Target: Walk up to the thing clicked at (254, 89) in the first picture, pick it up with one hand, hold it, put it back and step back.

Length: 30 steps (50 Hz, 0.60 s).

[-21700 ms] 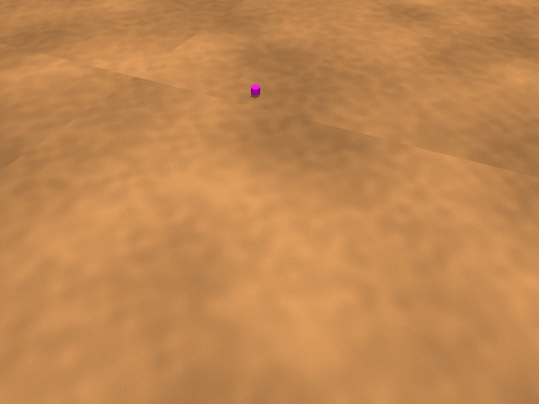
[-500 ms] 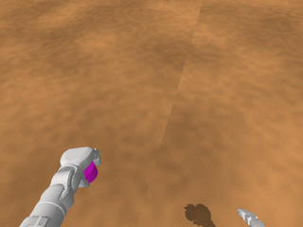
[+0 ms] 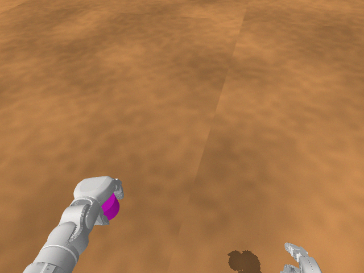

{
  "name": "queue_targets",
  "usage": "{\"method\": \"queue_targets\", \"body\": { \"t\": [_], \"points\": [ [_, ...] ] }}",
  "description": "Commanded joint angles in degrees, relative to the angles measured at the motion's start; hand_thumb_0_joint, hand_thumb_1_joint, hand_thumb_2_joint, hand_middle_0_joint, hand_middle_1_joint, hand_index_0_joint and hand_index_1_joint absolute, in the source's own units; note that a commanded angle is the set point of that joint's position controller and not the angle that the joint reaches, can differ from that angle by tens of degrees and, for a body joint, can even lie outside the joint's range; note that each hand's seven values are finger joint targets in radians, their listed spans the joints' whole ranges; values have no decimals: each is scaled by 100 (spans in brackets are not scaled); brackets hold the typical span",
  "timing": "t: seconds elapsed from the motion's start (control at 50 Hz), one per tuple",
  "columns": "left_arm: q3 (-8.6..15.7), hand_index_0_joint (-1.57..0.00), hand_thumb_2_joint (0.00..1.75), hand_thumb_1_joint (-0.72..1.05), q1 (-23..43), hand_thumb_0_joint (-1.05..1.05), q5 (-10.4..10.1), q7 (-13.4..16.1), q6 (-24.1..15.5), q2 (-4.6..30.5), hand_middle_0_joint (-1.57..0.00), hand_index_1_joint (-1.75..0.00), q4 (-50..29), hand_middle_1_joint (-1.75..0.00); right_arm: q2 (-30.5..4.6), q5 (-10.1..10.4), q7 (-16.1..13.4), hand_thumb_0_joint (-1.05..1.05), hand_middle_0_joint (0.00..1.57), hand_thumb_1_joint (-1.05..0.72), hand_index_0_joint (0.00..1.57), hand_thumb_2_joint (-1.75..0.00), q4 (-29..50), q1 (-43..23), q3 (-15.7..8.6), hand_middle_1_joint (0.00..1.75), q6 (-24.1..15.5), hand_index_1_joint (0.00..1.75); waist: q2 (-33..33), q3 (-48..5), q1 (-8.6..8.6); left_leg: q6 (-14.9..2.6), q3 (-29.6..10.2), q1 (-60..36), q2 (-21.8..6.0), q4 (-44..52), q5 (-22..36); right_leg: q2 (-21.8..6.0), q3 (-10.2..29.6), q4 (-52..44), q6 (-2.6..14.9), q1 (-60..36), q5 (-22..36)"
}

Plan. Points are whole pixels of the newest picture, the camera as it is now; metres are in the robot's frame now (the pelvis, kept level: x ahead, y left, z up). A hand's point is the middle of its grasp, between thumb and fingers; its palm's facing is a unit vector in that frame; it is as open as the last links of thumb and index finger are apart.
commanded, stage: hold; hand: left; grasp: from above
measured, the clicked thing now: (104, 204) +0.31 +0.23 -0.06
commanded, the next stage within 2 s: crouch in 0.76 s
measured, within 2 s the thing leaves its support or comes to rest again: neither
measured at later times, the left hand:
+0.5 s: hand (98, 204) +0.29 +0.23 -0.03, palm faces -0.43 -0.07 -0.90, open 8.5 cm
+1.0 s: hand (98, 205) +0.29 +0.23 -0.03, palm faces -0.43 -0.07 -0.90, open 8.5 cm
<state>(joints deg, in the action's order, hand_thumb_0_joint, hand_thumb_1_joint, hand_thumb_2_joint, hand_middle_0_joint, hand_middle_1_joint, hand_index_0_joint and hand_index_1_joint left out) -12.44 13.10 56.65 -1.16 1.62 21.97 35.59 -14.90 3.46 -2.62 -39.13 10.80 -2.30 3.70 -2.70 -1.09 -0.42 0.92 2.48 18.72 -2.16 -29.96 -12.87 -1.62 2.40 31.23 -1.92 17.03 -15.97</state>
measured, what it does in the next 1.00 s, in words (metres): stands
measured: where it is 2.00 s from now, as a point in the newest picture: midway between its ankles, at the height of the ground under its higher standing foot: outside the picture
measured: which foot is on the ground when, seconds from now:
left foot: down 0.00-1.00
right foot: down 0.00-1.00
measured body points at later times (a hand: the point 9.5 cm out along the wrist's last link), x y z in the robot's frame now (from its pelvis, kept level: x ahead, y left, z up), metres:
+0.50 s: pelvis +0.00 +0.00 +0.00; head +0.01 -0.02 +0.45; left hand +0.31 +0.23 +0.02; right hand +0.15 -0.25 -0.11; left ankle +0.03 +0.13 -0.73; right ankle +0.00 -0.14 -0.73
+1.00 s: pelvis +0.00 +0.00 +0.00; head +0.01 -0.02 +0.45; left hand +0.31 +0.23 +0.02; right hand +0.16 -0.25 -0.11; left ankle +0.03 +0.13 -0.73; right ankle +0.00 -0.14 -0.73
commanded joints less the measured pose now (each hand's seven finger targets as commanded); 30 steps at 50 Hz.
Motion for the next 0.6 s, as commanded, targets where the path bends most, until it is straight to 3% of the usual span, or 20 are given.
{"method": "queue_targets", "body": {
  "t": [0.0,0.04,0.06,0.1,0.2,0.22,0.28,0.3,0.34,0.36,0.38,0.44,0.48,0.5,0.56,0.58],
  "points": [
    [637,-97,68,60,2077,0,-2,178,-24,1275,-94,-65,-1290,-69,-686,-9,-65,0,20,-90,20,-90,814,-529,-180,30,-260,30,172,-1434,-3,-158,83,-1035,254,337,877,302,-175,-612,163,-117,929],
    [568,-97,67,59,1976,0,-39,156,-24,1177,-94,-64,-1314,-67,-710,10,-70,0,20,-90,20,-90,835,-530,-183,30,-262,30,274,-1414,42,-170,78,-1070,245,367,828,302,-164,-641,162,-123,888],
    [662,-96,67,58,1987,0,-21,158,-22,1281,-92,-65,-1264,-69,-711,13,-74,0,20,-90,20,-90,823,-557,-182,30,-255,30,154,-1341,-36,-142,75,-1035,245,426,794,308,-182,-654,190,-139,812],
    [610,-95,68,56,1672,0,-11,133,-12,1156,-93,-63,-1149,-66,-697,12,-69,0,20,-90,20,-90,864,-585,-175,30,-247,30,283,-1262,-39,-141,43,-1024,222,450,768,324,-215,-665,201,-138,744],
    [591,-94,70,56,2110,0,47,116,-33,1224,-91,-67,-1376,-70,-684,13,-71,0,20,-90,20,-90,836,-550,-175,30,-239,30,133,-1393,9,-146,74,-1112,250,446,900,304,-173,-666,198,-158,928],
    [680,-95,70,56,2019,0,25,114,-31,1322,-92,-66,-1338,-69,-684,20,-77,0,20,-90,20,-90,827,-562,-172,30,-236,30,91,-1373,-51,-129,65,-1132,237,472,917,318,-199,-685,208,-185,899],
    [579,-94,71,55,1948,0,1,91,-56,1186,-92,-66,-1312,-68,-690,13,-79,0,20,-90,20,-90,826,-552,-170,30,-237,30,185,-1415,26,-141,36,-1181,222,479,942,325,-206,-681,200,-178,947],
    [631,-94,70,54,1892,0,19,95,-58,1230,-92,-65,-1312,-68,-674,27,-85,0,20,-90,20,-90,828,-585,-172,30,-234,30,130,-1393,-60,-136,48,-1181,235,489,992,315,-218,-685,206,-227,967],
    [756,-94,71,55,2048,0,44,141,-72,1375,-92,-65,-1400,-68,-693,10,-90,0,20,-90,20,-90,807,-540,-186,30,-225,30,139,-1514,-21,-144,67,-1211,240,441,1049,309,-191,-683,191,-253,1050],
    [710,-94,71,55,2109,0,50,147,-74,1335,-92,-66,-1424,-69,-653,19,-93,0,20,-90,20,-90,810,-587,-176,30,-224,30,34,-1518,-54,-127,69,-1236,242,467,1111,316,-205,-666,207,-265,1094],
    [621,-94,72,54,2116,0,60,148,-63,1237,-92,-66,-1308,-68,-667,-1,-88,0,20,-90,20,-90,790,-537,-171,30,-227,30,125,-1511,20,-147,70,-1260,236,446,1097,309,-206,-690,191,-251,1104],
    [661,-96,71,57,1851,0,14,161,-46,1219,-93,-66,-1231,-68,-681,25,-92,0,20,-90,20,-90,791,-549,-192,30,-221,30,113,-1482,-72,-131,71,-1251,235,460,1250,318,-218,-661,205,-307,1226],
    [635,-95,72,56,1804,0,-3,132,-26,1172,-92,-67,-1228,-69,-675,18,-86,0,20,-89,20,-90,797,-525,-198,30,-205,30,208,-1454,-24,-149,79,-1256,224,465,1286,321,-226,-679,190,-297,1287],
    [471,-95,69,57,1747,0,-18,94,-11,1046,-92,-66,-1149,-69,-674,25,-84,0,20,-90,20,-90,797,-571,-189,30,-209,30,291,-1370,-9,-150,58,-1227,219,480,1272,322,-247,-694,188,-288,1265],
    [689,-94,71,54,1794,0,-5,59,-41,1296,-92,-65,-1276,-67,-674,28,-93,0,20,-90,20,-90,838,-577,-192,30,-187,30,205,-1337,-70,-154,67,-1175,231,515,1152,305,-231,-741,193,-290,1147],
    [584,-94,71,53,1696,0,-45,43,-51,1194,-92,-65,-1130,-67,-675,29,-85,0,20,-90,20,-90,836,-586,-172,30,-181,30,259,-1230,-57,-143,44,-1130,223,543,1071,321,-248,-745,208,-286,1040]
  ]
}}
